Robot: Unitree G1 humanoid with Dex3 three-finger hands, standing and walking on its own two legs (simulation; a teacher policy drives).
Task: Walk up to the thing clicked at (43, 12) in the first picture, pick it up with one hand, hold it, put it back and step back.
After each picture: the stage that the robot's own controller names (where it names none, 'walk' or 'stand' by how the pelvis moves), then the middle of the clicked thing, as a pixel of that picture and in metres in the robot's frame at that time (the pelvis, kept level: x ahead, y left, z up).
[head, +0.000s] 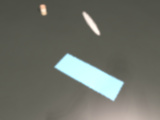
stand; (43, 9) +1.94 +0.54 -0.72
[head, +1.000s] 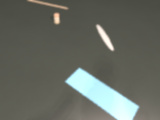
walk; (56, 18) +1.83 +0.25 -0.70
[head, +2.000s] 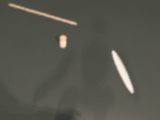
walk; (62, 41) +1.22 +0.10 -0.71
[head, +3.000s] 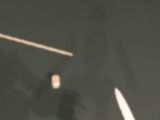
walk; (55, 81) +0.77 +0.17 -0.72
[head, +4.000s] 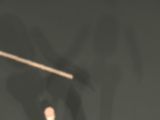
stand; (49, 114) +0.45 +0.20 -0.71
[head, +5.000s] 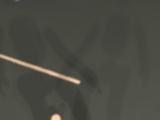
stand; out of the picture +0.41 +0.20 -0.71
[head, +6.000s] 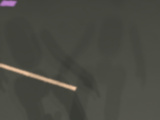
stand; out of the picture +0.37 +0.21 -0.72
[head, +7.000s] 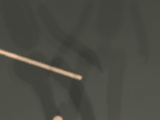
walk; out of the picture +0.30 +0.18 -0.69
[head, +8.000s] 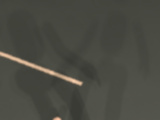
stand; out of the picture +0.36 +0.18 -0.69
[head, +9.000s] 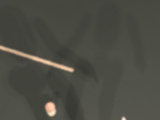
stand; (50, 109) +0.43 +0.22 -0.70
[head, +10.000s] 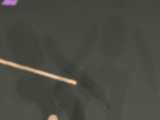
stand; out of the picture +0.42 +0.25 -0.71
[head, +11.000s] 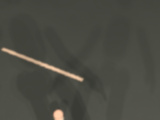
stand; (58, 117) +0.43 +0.18 -0.70
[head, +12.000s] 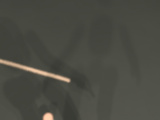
stand; out of the picture +0.43 +0.21 -0.71
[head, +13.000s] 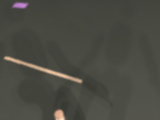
walk; (59, 117) +0.48 +0.24 -0.72
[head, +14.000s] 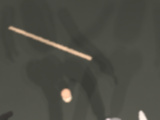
walk; (66, 95) +0.47 +0.15 -0.67
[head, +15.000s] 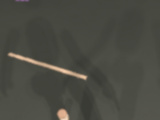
walk; (63, 115) +0.44 +0.22 -0.71
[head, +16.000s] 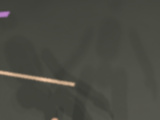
walk; out of the picture +0.42 +0.27 -0.70
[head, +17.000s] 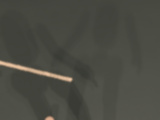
stand; out of the picture +0.35 +0.25 -0.70
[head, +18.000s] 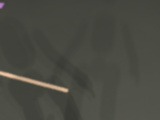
stand; out of the picture +0.34 +0.26 -0.72
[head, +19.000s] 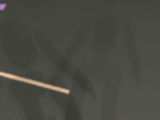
stand; out of the picture +0.33 +0.25 -0.72
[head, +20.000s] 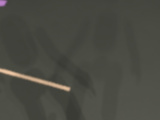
go down; out of the picture +0.34 +0.25 -0.72
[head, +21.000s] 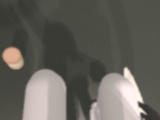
go down; (14, 59) +0.40 +0.27 -0.29
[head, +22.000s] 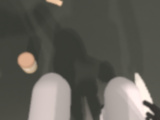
approach; (28, 63) +0.41 +0.26 -0.30
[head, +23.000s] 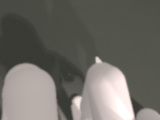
close in; out of the picture +0.38 +0.29 -0.22
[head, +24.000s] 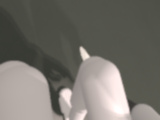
close in; out of the picture +0.37 +0.30 -0.22
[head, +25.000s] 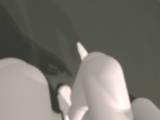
go down; out of the picture +0.37 +0.29 -0.21
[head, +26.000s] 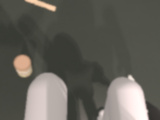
lift; (23, 66) +0.40 +0.26 -0.28
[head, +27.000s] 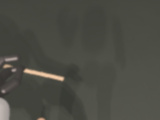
go down; out of the picture +0.35 +0.24 -0.64
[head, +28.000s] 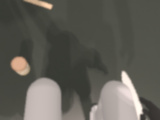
go down; (21, 66) +0.40 +0.27 -0.37
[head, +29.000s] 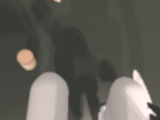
go down; (27, 60) +0.41 +0.26 -0.31
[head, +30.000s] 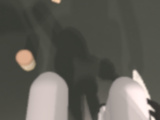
go down; (26, 60) +0.41 +0.26 -0.30
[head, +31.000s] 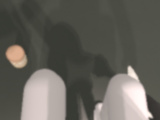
close in; (17, 57) +0.41 +0.27 -0.28
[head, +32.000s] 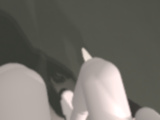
close; out of the picture +0.39 +0.30 -0.22
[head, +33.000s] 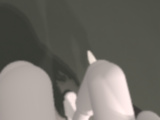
lift; out of the picture +0.36 +0.27 -0.22
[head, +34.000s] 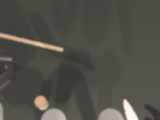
close; (41, 103) +0.35 +0.23 -0.53
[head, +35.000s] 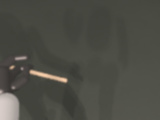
hold; out of the picture +0.32 +0.22 -0.67
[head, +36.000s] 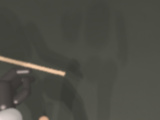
crouch; out of the picture +0.33 +0.23 -0.65
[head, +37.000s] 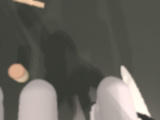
crouch; (19, 73) +0.39 +0.25 -0.34
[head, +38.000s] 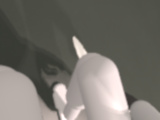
lower; out of the picture +0.36 +0.28 -0.23
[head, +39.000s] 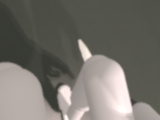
lower; out of the picture +0.36 +0.28 -0.22
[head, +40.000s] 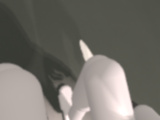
lower; out of the picture +0.36 +0.28 -0.22
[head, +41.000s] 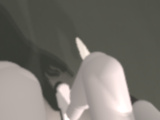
lower; out of the picture +0.36 +0.28 -0.22
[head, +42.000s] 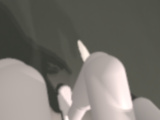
loosen; out of the picture +0.36 +0.27 -0.21
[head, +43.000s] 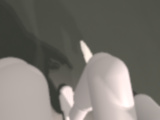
withdraw; out of the picture +0.29 +0.21 -0.23
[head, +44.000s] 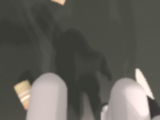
walk; (26, 94) +0.26 +0.25 -0.34
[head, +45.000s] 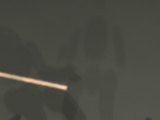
stand; out of the picture +0.14 +0.31 -0.68
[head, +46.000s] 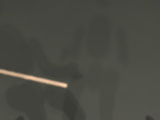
stand; out of the picture +0.12 +0.39 -0.69
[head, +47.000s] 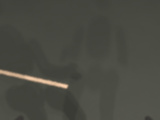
stand; out of the picture +0.08 +0.43 -0.69
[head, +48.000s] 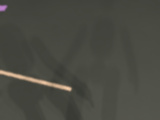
stand; out of the picture +0.07 +0.47 -0.75
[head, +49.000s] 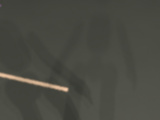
stand; out of the picture +0.01 +0.51 -0.75
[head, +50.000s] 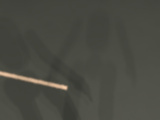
walk; out of the picture +0.00 +0.53 -0.75
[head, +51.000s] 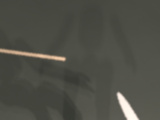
walk; out of the picture +0.16 +0.54 -0.72
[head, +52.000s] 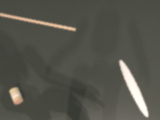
walk; (16, 95) +0.51 +0.54 -0.72
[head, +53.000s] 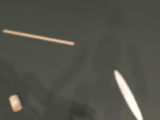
stand; (15, 103) +0.58 +0.58 -0.73
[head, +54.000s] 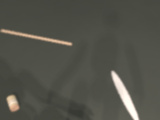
stand; (13, 103) +0.59 +0.59 -0.75
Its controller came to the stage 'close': yes
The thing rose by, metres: 0.02
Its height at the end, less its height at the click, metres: -0.02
